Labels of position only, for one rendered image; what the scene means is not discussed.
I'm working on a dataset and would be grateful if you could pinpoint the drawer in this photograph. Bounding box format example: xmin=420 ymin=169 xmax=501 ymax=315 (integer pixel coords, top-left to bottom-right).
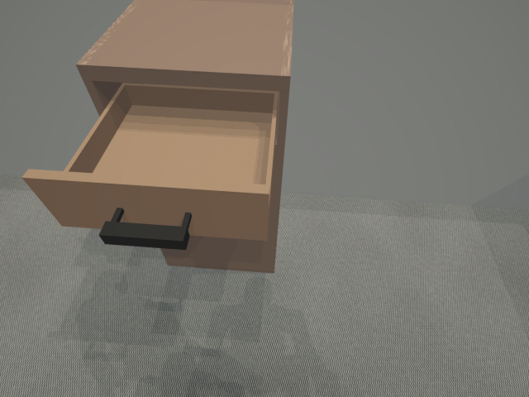
xmin=22 ymin=83 xmax=279 ymax=241

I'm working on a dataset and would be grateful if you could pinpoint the handle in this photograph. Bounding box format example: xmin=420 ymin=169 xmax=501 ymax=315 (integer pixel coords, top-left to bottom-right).
xmin=99 ymin=208 xmax=192 ymax=250

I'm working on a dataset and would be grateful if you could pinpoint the cabinet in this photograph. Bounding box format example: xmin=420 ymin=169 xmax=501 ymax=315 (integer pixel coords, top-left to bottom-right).
xmin=76 ymin=0 xmax=294 ymax=273

